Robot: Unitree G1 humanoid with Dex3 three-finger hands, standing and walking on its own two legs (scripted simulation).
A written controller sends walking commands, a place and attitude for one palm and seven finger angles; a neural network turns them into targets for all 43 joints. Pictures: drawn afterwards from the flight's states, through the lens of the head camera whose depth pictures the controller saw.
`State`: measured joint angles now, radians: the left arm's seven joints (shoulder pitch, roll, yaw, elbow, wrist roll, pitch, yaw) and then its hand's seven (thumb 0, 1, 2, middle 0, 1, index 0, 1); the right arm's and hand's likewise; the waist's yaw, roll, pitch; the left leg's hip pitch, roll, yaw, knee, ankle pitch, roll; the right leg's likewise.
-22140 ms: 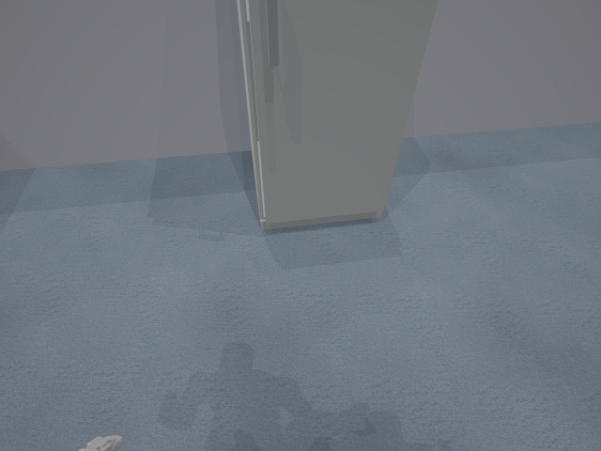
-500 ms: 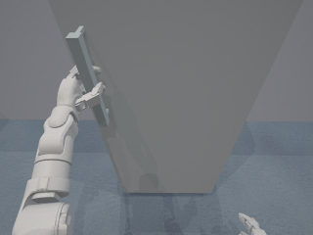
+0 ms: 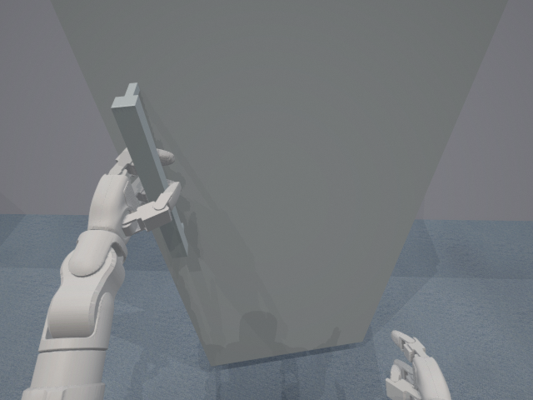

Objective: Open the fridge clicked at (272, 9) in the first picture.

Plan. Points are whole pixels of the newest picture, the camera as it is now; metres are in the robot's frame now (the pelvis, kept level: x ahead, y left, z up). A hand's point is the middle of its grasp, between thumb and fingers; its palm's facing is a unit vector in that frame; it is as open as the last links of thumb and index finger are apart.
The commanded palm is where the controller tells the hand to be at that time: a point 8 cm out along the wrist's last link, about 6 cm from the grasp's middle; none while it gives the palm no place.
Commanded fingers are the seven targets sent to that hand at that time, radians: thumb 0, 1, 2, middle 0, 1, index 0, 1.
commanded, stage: walk backward, drawing the door open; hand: left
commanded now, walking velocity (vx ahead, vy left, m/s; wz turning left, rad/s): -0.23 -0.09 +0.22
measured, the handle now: (160, 182) +0.38 +0.18 +0.17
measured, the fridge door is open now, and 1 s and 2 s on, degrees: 11 38 56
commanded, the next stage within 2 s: stop walking and hold the door back in 1.60 s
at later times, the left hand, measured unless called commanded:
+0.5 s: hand (179, 267) +0.23 +0.12 +0.16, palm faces +0.19 -0.96 -0.20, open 7.3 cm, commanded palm +0.19 +0.17 +0.18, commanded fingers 0.00 0.90 0.90 -0.45 -1.40 -0.45 -1.40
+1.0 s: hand (239, 349) +0.14 +0.04 +0.16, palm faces +0.47 -0.86 -0.19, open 7.4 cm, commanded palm +0.10 +0.07 +0.17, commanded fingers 0.00 0.90 0.90 -0.45 -1.40 -0.45 -1.40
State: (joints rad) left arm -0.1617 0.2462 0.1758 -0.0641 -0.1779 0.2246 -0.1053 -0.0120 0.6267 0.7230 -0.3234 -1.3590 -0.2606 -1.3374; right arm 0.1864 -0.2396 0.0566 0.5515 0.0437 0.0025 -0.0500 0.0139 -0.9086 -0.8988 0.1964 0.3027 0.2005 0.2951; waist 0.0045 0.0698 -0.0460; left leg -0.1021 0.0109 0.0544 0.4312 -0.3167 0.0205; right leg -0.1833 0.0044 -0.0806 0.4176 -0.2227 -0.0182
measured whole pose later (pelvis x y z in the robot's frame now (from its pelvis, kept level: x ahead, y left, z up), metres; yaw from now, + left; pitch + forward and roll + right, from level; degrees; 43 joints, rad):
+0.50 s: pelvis -0.07 -0.04 +0.00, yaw +6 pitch +1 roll +2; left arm -0.02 0.23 0.06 -0.27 -0.05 -0.03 0.11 -0.08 0.58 0.71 -0.44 -1.40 -0.19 -1.32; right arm 0.18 -0.16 0.04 0.59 -0.02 0.04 -0.07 0.01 -0.91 -0.90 0.20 0.30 0.20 0.30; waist -0.06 0.00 0.05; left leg -0.26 -0.03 -0.04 0.43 -0.18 -0.01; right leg -0.36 0.01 -0.05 0.53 -0.21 -0.01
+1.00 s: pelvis -0.06 -0.21 -0.01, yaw +30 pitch +2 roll -4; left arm 0.01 0.24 -0.01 -0.50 -0.01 -0.05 0.05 -0.09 0.55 0.75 -0.47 -1.41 -0.19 -1.32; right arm 0.17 -0.15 -0.02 0.62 -0.01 -0.11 -0.04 0.01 -0.91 -0.90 0.20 0.30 0.20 0.30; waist -0.02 0.05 0.17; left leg -0.32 0.17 -0.20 0.49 -0.23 -0.11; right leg -0.43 -0.03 0.05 0.81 -0.35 0.05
